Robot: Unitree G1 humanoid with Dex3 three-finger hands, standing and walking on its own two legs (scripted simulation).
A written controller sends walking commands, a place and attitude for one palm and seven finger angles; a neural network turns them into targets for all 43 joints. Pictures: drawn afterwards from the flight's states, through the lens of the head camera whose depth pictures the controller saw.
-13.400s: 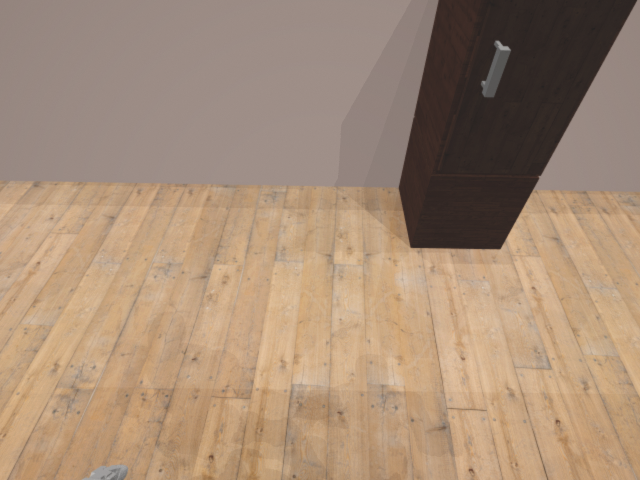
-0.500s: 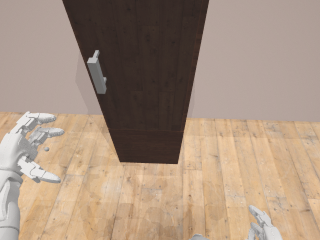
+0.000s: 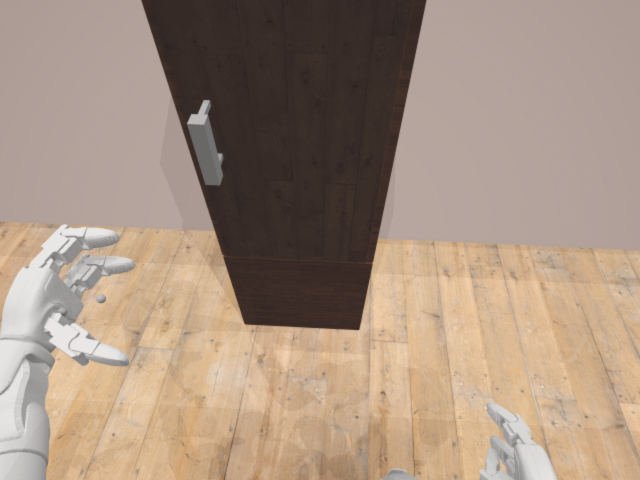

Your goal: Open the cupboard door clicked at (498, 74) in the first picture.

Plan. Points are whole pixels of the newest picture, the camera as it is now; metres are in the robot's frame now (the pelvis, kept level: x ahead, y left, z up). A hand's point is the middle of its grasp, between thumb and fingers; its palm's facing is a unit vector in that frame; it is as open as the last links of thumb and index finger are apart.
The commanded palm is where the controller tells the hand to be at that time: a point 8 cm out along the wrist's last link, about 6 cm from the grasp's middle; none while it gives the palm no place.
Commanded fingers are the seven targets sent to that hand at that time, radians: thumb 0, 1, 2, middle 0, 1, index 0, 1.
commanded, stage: move the hooked fingers beside the handle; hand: left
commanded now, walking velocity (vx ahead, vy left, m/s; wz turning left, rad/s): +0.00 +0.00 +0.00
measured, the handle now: (209, 143) +0.61 +0.23 +0.06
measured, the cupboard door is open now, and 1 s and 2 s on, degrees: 0 0 0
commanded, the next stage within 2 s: none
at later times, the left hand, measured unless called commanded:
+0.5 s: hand (136, 238) +0.38 +0.26 +0.08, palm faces +0.01 -1.00 -0.03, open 14.0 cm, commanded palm +0.36 +0.32 +0.08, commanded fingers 0.00 -0.50 0.30 -0.30 -1.20 -0.30 -1.20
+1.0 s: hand (149, 191) +0.47 +0.28 +0.08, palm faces -0.01 -1.00 -0.03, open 14.0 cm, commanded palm +0.45 +0.33 +0.07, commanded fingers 0.00 -0.50 0.30 -0.30 -1.20 -0.30 -1.20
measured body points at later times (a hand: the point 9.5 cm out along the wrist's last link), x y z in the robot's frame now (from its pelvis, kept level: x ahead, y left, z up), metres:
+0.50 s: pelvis +0.00 +0.00 -0.01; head +0.06 +0.00 +0.44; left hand +0.37 +0.32 +0.09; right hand +0.09 -0.27 -0.10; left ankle -0.02 +0.13 -0.70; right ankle +0.06 -0.13 -0.70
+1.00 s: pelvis -0.01 +0.00 -0.02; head +0.11 +0.02 +0.41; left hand +0.46 +0.33 +0.09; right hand +0.02 -0.28 -0.12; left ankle -0.02 +0.13 -0.70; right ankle +0.06 -0.13 -0.70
